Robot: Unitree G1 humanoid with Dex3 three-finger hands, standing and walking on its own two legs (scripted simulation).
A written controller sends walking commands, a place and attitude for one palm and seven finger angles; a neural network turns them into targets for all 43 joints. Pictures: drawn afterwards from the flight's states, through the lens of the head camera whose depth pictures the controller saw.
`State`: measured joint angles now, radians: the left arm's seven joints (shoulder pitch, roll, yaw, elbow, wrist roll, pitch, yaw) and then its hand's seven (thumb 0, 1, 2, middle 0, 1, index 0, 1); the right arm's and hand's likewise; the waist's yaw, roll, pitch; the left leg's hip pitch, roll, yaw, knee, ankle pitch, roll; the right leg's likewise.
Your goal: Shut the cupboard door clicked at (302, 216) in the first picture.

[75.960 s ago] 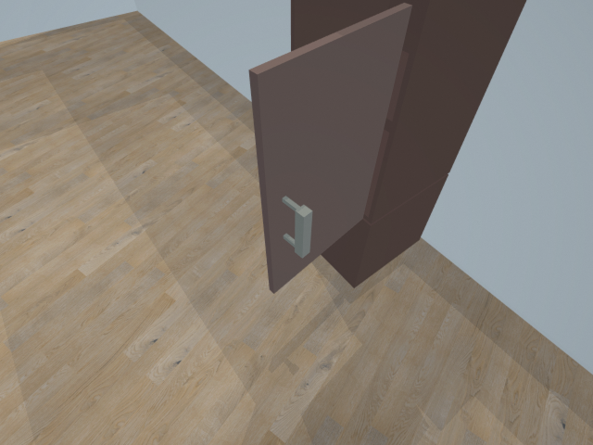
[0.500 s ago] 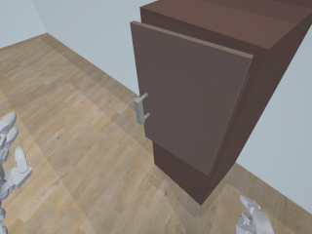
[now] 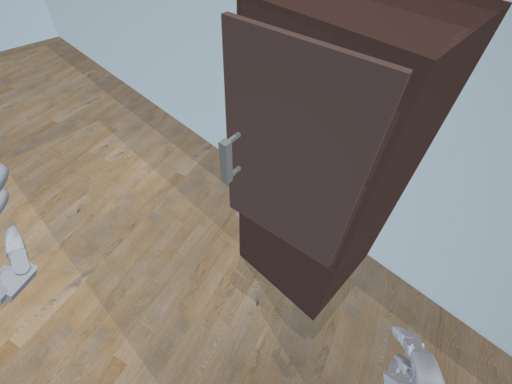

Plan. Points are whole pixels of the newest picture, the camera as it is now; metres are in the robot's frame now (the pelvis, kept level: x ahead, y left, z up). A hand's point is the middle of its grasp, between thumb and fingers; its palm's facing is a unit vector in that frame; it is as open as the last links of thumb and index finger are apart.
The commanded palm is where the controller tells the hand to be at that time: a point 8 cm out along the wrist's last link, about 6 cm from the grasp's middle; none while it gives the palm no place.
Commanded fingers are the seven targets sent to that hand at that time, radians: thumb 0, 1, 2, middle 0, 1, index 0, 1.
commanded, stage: step back with the hand held close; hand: left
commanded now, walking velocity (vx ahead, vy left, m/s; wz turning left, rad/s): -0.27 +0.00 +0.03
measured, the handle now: (231, 158) +0.66 +0.11 -0.07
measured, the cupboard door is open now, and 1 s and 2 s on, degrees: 7 7 7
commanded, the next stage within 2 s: stop stepping back and stand still in 1.24 s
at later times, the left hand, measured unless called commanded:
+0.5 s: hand (20, 271) +0.19 +0.26 +0.18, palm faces +0.45 -0.76 -0.47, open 7.4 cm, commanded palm +0.12 +0.30 +0.19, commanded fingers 0.00 0.90 0.90 -0.20 -0.30 -0.20 -0.30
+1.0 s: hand out of the picture +0.11 +0.28 +0.18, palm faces +0.49 -0.74 -0.45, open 7.4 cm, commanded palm +0.05 +0.30 +0.19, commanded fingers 0.00 0.90 0.90 -0.20 -0.30 -0.20 -0.30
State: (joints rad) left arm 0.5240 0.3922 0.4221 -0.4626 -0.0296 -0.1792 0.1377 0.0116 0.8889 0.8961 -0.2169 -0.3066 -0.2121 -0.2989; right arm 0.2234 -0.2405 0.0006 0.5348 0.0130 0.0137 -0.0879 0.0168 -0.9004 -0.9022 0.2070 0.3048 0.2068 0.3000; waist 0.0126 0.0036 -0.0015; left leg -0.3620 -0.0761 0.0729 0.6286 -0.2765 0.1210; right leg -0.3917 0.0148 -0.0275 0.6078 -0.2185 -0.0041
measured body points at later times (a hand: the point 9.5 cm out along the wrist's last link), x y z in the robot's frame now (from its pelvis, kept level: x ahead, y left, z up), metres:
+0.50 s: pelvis -0.02 +0.00 -0.01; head +0.00 +0.02 +0.44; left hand +0.16 +0.30 +0.21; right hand +0.14 -0.25 -0.08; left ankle +0.04 +0.04 -0.72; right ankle +0.04 -0.13 -0.72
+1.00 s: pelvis -0.07 -0.01 +0.00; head -0.06 +0.03 +0.45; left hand +0.08 +0.31 +0.20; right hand +0.11 -0.26 -0.06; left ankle +0.00 +0.07 -0.72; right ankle +0.00 -0.14 -0.72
